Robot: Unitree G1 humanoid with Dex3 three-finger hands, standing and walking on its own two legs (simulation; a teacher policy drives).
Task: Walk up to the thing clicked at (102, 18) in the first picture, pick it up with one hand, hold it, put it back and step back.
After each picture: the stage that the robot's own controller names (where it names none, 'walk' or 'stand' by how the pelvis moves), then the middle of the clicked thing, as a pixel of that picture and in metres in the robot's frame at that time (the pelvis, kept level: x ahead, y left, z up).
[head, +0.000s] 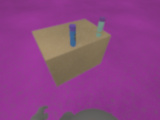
stand; (100, 27) +1.11 -0.10 +0.01
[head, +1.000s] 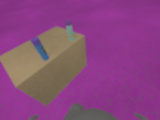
walk; (70, 31) +0.94 +0.33 +0.03
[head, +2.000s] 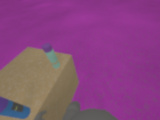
walk; (52, 56) +0.50 +0.35 +0.03
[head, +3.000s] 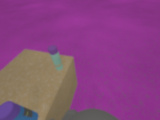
walk; (56, 59) +0.49 +0.30 +0.01
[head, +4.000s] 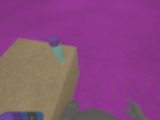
walk; (58, 51) +0.46 +0.28 +0.04
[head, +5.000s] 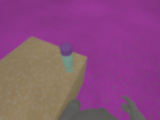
stand; (67, 60) +0.39 +0.20 +0.05
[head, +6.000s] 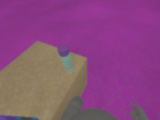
stand; (66, 60) +0.40 +0.22 +0.03
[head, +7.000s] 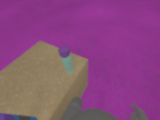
stand; (67, 61) +0.40 +0.22 +0.03
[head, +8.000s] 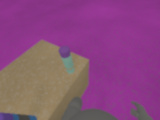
stand; (67, 61) +0.40 +0.21 +0.03
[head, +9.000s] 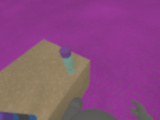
stand; (68, 61) +0.40 +0.20 +0.03
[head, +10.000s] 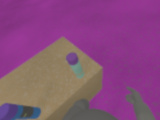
stand; (76, 67) +0.36 +0.15 +0.01
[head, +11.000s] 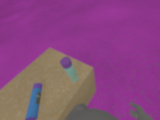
stand; (70, 70) +0.36 +0.18 +0.00
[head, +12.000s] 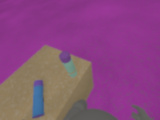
stand; (69, 65) +0.38 +0.19 +0.02
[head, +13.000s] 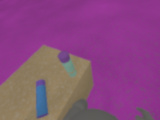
stand; (68, 65) +0.38 +0.20 +0.02
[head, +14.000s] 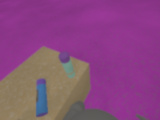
stand; (68, 66) +0.39 +0.20 +0.02
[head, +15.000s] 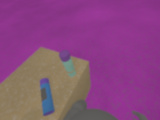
stand; (68, 65) +0.39 +0.20 +0.02
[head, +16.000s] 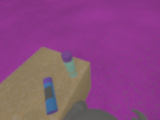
stand; (70, 65) +0.39 +0.19 +0.02
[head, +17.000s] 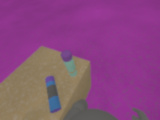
stand; (70, 65) +0.39 +0.19 +0.02
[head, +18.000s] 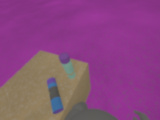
stand; (68, 67) +0.39 +0.20 +0.02
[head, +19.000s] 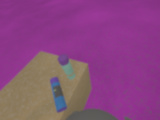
stand; (67, 68) +0.37 +0.22 +0.01
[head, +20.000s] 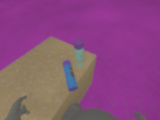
stand; (79, 54) +0.50 +0.14 +0.03
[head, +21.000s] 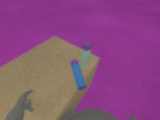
stand; (85, 55) +0.52 +0.10 +0.03
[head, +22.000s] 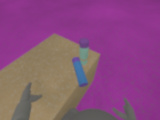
rise first; (83, 52) +0.52 +0.11 +0.02
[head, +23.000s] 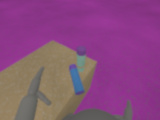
go down; (80, 60) +0.48 +0.12 +0.01
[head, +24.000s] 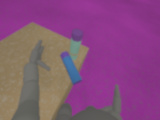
go down; (74, 46) +0.53 +0.09 +0.06
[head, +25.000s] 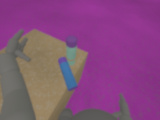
approach; (71, 52) +0.49 +0.12 +0.04
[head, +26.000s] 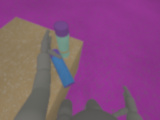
close in; (63, 42) +0.49 +0.14 +0.09
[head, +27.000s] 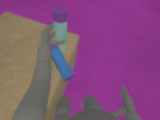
close; (61, 33) +0.55 +0.13 +0.11
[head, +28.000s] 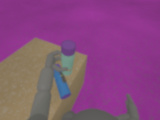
lift; (67, 60) +0.36 +0.13 +0.14
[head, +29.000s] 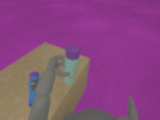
lift; (70, 66) +0.31 +0.12 +0.16
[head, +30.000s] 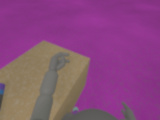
hold; (75, 111) +0.22 +0.08 -0.64
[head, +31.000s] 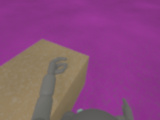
close; out of the picture +0.15 -0.02 -0.71
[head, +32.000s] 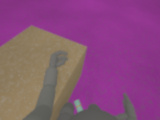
crouch; (80, 110) +0.15 -0.02 -0.68
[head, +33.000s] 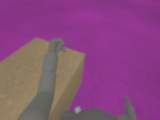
crouch; (81, 118) +0.15 +0.00 -0.71
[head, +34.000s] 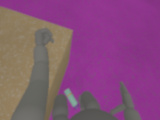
lower; (71, 98) +0.16 +0.00 -0.64
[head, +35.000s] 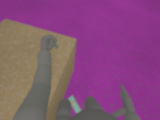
lower; (75, 106) +0.14 +0.00 -0.65
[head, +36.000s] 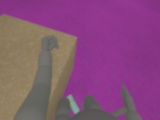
lower; (73, 105) +0.14 +0.01 -0.65
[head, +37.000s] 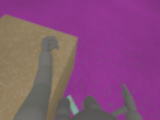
lower; (72, 106) +0.13 +0.02 -0.65
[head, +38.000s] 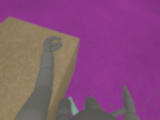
loosen; (73, 107) +0.12 +0.03 -0.65
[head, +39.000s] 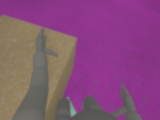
withdraw; (70, 108) +0.11 +0.05 -0.65
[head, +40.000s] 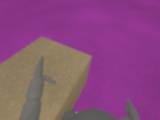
sink last; out of the picture +0.08 +0.03 -0.70
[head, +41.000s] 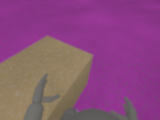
stand; out of the picture +0.12 +0.05 -0.69
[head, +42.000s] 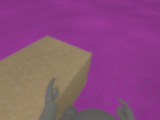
stand; out of the picture +0.15 +0.05 -0.67
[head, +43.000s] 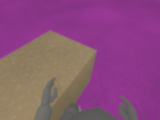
stand; (79, 118) +0.13 +0.05 -0.66
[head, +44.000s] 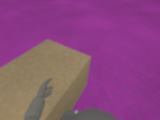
stand; out of the picture +0.14 +0.06 -0.72
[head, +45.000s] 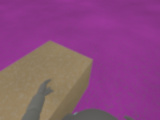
stand; out of the picture +0.11 +0.06 -0.74
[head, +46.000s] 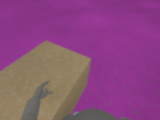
stand; out of the picture +0.10 +0.04 -0.74
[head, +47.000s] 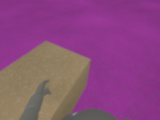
stand; out of the picture +0.09 +0.06 -0.75
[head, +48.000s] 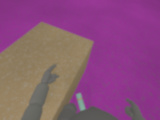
walk; (81, 103) +0.20 -0.02 -0.72
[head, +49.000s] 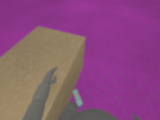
walk; (78, 99) +0.31 +0.06 -0.72
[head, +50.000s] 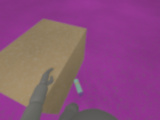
walk; (78, 87) +0.46 +0.09 -0.72
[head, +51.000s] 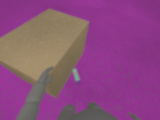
stand; (76, 76) +0.62 +0.08 -0.72
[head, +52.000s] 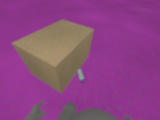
walk; (80, 75) +0.80 +0.06 -0.72
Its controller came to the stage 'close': yes
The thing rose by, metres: 0.16
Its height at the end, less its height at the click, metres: -0.75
